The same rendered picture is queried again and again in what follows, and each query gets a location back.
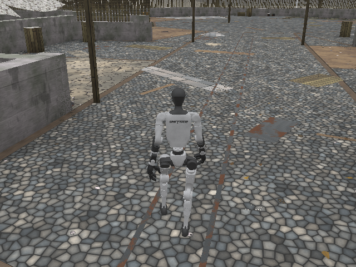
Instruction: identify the right robot shin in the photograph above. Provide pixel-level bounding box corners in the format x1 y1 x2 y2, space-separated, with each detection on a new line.
183 191 193 229

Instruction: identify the left robot forearm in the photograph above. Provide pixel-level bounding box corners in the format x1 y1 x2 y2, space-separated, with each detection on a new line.
149 136 160 166

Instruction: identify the left robot upper arm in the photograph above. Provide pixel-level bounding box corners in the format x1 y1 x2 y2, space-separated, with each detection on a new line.
154 112 167 144

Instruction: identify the robot right hand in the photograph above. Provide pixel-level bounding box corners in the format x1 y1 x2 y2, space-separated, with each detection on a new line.
194 153 206 165

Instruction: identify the robot left hand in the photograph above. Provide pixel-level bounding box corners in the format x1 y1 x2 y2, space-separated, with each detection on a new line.
147 165 161 181

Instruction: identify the left robot shin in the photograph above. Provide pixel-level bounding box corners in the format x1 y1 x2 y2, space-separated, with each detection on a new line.
160 174 167 208

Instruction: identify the robot shin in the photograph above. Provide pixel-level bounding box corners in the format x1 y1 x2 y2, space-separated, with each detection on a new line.
160 174 167 208
183 191 193 229

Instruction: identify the right robot upper arm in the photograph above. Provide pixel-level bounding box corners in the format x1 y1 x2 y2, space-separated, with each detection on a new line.
190 112 203 142

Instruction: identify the right robot forearm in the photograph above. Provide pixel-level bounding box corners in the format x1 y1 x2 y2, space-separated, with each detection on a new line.
197 134 205 155

